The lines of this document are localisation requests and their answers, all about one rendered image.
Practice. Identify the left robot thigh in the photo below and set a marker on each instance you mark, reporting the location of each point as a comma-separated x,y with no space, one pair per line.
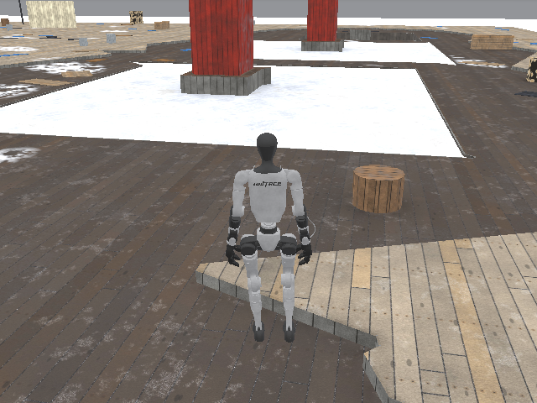
248,246

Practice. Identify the robot right forearm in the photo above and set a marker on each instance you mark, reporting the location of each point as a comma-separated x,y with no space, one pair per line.
303,228

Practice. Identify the left robot shin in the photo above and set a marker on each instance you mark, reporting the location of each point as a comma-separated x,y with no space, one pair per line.
256,305

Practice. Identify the robot left forearm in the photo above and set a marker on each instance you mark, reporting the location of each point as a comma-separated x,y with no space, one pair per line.
233,230

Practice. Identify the right robot upper arm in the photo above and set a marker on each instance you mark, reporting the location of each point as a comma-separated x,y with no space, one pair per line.
293,176

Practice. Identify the right robot hand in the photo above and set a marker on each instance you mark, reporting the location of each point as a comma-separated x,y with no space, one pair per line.
306,253

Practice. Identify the left robot upper arm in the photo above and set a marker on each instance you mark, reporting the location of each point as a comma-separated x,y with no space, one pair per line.
241,178

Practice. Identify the left robot hand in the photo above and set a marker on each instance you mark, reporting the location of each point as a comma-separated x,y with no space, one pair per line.
231,255

